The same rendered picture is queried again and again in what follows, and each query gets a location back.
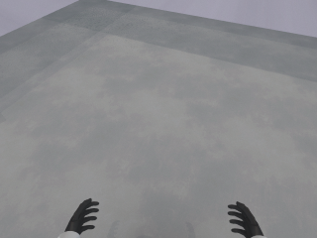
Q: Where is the robot left hand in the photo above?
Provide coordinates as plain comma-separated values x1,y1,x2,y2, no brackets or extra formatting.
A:
64,198,99,235

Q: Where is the robot right hand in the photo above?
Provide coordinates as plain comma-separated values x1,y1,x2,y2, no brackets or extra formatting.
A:
228,201,264,238

